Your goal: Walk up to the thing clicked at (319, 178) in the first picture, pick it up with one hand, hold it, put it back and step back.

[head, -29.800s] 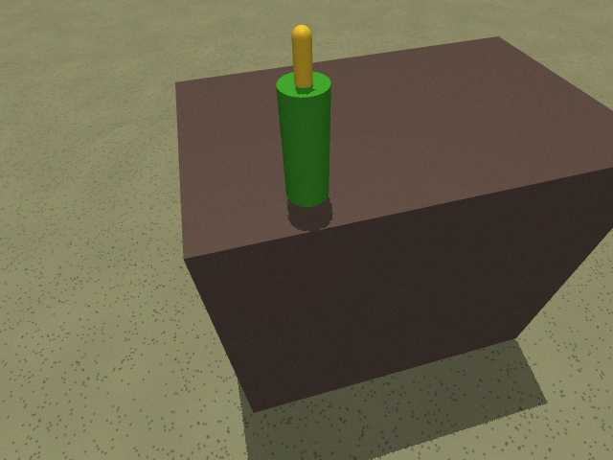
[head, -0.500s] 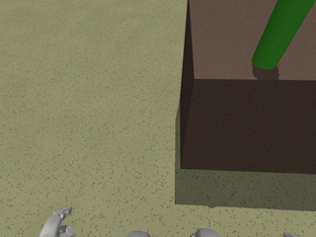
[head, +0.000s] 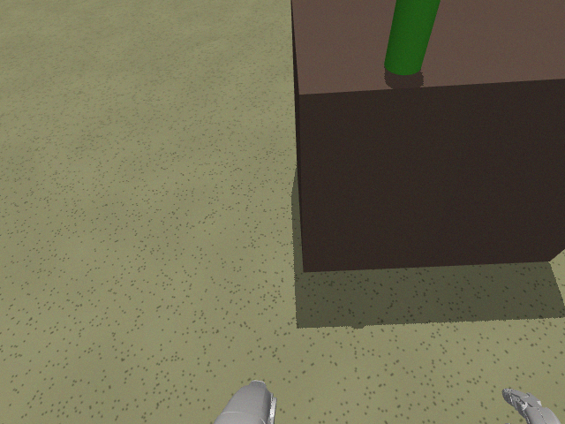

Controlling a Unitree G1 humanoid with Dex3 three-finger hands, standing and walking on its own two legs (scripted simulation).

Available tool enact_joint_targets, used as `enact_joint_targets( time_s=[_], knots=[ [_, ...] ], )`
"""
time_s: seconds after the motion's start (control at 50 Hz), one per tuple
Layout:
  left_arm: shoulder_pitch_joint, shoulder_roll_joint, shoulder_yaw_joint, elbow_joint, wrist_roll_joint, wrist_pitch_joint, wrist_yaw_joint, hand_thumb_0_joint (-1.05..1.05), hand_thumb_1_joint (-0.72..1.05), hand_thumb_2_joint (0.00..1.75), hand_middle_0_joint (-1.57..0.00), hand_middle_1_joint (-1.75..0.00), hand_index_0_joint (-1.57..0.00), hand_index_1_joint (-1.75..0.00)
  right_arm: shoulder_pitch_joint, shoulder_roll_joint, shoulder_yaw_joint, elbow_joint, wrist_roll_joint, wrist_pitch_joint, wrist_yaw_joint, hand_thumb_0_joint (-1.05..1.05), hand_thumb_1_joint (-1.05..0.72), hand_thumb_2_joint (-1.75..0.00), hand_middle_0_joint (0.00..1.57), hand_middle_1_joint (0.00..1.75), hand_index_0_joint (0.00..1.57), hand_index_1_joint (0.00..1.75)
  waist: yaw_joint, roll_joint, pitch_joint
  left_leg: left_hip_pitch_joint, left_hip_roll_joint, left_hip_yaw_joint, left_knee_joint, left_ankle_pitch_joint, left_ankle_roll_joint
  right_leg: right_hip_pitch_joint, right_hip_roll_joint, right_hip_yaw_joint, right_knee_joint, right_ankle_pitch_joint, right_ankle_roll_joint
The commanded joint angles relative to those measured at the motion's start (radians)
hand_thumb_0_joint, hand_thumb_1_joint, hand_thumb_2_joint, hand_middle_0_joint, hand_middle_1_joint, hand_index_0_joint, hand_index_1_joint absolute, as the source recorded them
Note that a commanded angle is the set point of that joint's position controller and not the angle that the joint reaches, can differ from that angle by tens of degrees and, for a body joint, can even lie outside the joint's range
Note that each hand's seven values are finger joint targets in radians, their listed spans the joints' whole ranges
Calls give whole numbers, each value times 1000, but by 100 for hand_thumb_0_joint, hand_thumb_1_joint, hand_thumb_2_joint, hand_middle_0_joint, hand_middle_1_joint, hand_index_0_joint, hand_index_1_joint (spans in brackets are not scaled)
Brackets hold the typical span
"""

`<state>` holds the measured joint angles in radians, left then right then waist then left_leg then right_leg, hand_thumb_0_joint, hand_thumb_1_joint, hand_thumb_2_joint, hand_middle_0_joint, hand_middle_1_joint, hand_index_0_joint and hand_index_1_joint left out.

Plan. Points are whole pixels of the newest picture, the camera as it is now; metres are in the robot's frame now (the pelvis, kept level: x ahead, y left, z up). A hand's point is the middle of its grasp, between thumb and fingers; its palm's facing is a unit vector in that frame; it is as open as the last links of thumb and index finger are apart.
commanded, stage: step back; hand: right
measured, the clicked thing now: out of the picture +0.79 -0.18 +0.19
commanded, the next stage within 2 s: stand in 1.84 s
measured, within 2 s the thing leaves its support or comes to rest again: neither
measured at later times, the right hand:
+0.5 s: hand out of the picture -0.03 -0.26 -0.12, palm faces -0.12 +0.90 -0.42, open 7.4 cm
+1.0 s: hand out of the picture -0.20 -0.29 -0.16, palm faces -0.16 +0.92 -0.35, open 7.4 cm
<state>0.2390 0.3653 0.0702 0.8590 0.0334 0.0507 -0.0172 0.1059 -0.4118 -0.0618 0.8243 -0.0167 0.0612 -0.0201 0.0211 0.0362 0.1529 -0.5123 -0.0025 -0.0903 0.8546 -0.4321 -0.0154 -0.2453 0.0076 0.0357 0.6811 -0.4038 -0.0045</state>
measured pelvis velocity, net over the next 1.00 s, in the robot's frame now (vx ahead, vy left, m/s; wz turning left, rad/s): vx -0.30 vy -0.04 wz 0.12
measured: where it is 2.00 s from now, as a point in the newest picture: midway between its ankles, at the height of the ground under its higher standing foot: outside the picture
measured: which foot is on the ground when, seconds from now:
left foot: up 0.00-0.26, down 0.28-0.68, up 0.70-0.96, down 0.98-1.00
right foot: down 0.00-0.30, up 0.32-0.64, down 0.66-1.00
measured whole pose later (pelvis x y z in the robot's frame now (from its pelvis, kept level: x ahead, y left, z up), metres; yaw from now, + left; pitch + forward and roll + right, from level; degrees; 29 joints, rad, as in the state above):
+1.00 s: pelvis -0.30 -0.04 +0.00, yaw +7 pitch -3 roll +2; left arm 0.20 0.40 0.06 0.88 0.04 0.01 0.00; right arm 0.21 -0.39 -0.06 0.97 -0.03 0.04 0.01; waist 0.03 0.01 0.11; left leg -0.22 -0.03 -0.01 0.61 -0.38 -0.01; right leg -0.31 -0.08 -0.05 0.70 -0.34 0.00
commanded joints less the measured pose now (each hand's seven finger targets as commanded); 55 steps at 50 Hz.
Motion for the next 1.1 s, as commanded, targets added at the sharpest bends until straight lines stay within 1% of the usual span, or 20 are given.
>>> enact_joint_targets(
  time_s=[0.0,0.14,0.2,0.24,0.26,0.28,0.3,0.36,0.52,0.6,0.62,0.64,0.66,0.68,0.74,0.86,0.94,0.96,1.0,1.08],
  knots=[
    [-180,277,79,-139,7,-38,36,0,90,90,-20,-30,-20,-30,65,-180,-45,-49,22,-32,-20,0,-90,-90,20,30,20,30,-60,-162,-71,31,-113,-85,358,-44,13,-165,-252,190,-284,394,-189],
    [-34,261,73,-139,6,-29,60,0,90,90,-20,-30,-20,-30,41,-156,-31,-62,-1,-45,-17,0,-90,-90,20,30,20,30,51,-242,-163,-8,-54,14,75,-127,-11,203,-287,187,-158,694,-222],
    [-92,270,67,-158,-7,-21,59,0,90,90,-20,-30,-20,-30,128,-157,-38,-31,-3,-48,-9,0,-90,-90,20,30,20,30,12,-253,-217,127,-20,68,-162,-60,15,186,-287,178,-105,689,-200],
    [-135,257,53,-168,-19,-8,51,0,90,90,-20,-30,-20,-30,200,-165,-50,5,-4,-56,-7,0,-90,-90,20,30,20,30,-36,-176,-245,288,-18,95,-434,248,40,92,-227,117,1,569,-129],
    [-111,214,39,-175,-20,-4,48,0,90,90,-20,-30,-20,-30,173,-214,-64,-4,-17,-59,-9,0,-90,-90,20,30,20,30,-15,-56,-241,378,113,-103,-456,412,89,-64,-151,81,94,379,-72],
    [-125,187,31,-183,-31,-5,49,0,90,90,-20,-30,-20,-30,112,-322,-79,-26,-14,-57,-1,0,-90,-90,20,30,20,30,-10,156,-213,359,329,-360,-491,548,221,-214,31,-40,238,-9,-19],
    [-182,229,58,-175,-21,-1,62,0,90,90,-20,-30,-20,-30,102,-369,-88,-41,-14,-57,2,0,-90,-90,20,30,20,30,-70,178,-192,195,437,-485,-523,585,350,-162,49,75,457,-280,-8],
    [-102,212,56,-112,-35,8,59,0,90,90,-20,-30,-20,-30,-12,-246,-48,-41,-22,-57,-12,0,-90,-90,20,30,20,30,16,35,-154,222,287,-191,-449,639,261,-210,86,178,644,-149,-23],
    [-71,197,43,-94,-12,-19,40,0,90,90,-20,-30,-20,-30,60,-231,-53,-53,-19,-36,-4,0,-90,-90,20,30,20,30,-47,153,-228,458,267,-128,-373,672,271,-160,29,10,178,-127,37],
    [79,185,43,-6,-8,-33,35,0,90,90,-20,-30,-20,-30,-24,-253,-54,-68,-1,-12,4,0,-90,-90,20,30,20,30,22,181,-315,362,226,-78,-300,533,187,78,13,-71,-261,119,-14],
    [64,225,54,-7,5,-37,37,0,90,90,-20,-30,-20,-30,-32,-205,-39,-74,3,-13,7,0,-90,-90,20,30,20,30,17,108,-268,209,175,-56,-264,394,123,130,-33,23,-276,162,-41],
    [68,313,81,-15,16,-43,36,0,90,90,-20,-30,-20,-30,-24,-144,-22,-90,8,-17,7,0,-90,-90,20,30,20,30,20,-136,-216,-14,25,-2,-113,134,56,159,-208,294,-308,129,-96],
    [-2,408,103,-44,14,-36,37,0,90,90,-20,-30,-20,-30,-72,-137,-29,-104,7,-16,-12,0,-90,-90,20,30,20,30,67,-286,-159,-32,-84,-22,110,-179,12,-48,-427,473,-378,216,-273],
    [-51,396,96,-69,11,-42,41,0,90,90,-20,-30,-20,-30,-64,-169,-43,-85,5,-11,-19,0,-90,-90,20,30,20,30,50,-233,-99,-6,-45,-109,262,-192,1,-167,-467,506,-395,219,-312],
    [-165,273,62,-84,13,-56,51,0,90,90,-20,-30,-20,-30,27,-166,-35,-25,12,-21,-12,0,-90,-90,20,30,20,30,-41,-146,-113,17,-96,-78,332,-35,5,-77,-251,158,-239,467,-187],
    [-28,293,76,-55,17,-66,45,0,90,90,-20,-30,-20,-30,-22,-172,-35,-19,-15,-43,8,0,-90,-90,20,30,20,30,64,-208,-135,-4,-9,16,-18,-106,-15,151,-273,225,-266,65,-203],
    [-91,289,59,-48,5,-54,26,0,90,90,-20,-30,-20,-30,97,-139,-37,69,-12,-70,18,0,-90,-90,20,30,20,30,-5,-224,-142,350,-33,130,-458,54,24,-35,-227,145,-228,-18,-141],
    [-76,236,39,-45,6,-49,24,0,90,90,-20,-30,-20,-30,129,-161,-51,95,-20,-78,15,0,-90,-90,20,30,20,30,-19,-143,-158,474,-8,57,-499,88,41,-137,-196,109,-136,-12,-107],
    [-136,221,37,-28,-17,-50,23,0,90,90,-20,-30,-20,-30,75,-295,-64,77,-21,-88,15,0,-90,-90,20,30,20,30,-43,118,-116,255,330,-441,-646,-386,230,-213,-43,-41,104,-167,-9],
    [-80,214,39,17,-21,-62,4,0,90,90,-20,-30,-20,-30,-14,-214,-35,71,-28,-108,14,0,-90,-90,20,30,20,30,2,92,-34,187,226,-226,-611,-181,179,-131,-58,-2,84,-45,-19]
  ],
)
